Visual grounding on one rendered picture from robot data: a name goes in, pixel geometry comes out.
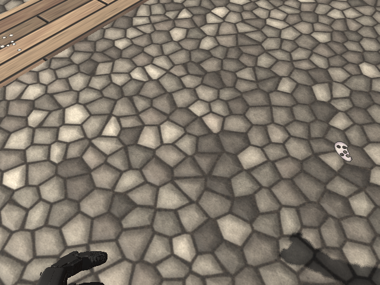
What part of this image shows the left robot hand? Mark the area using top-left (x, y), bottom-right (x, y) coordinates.
top-left (37, 251), bottom-right (107, 285)

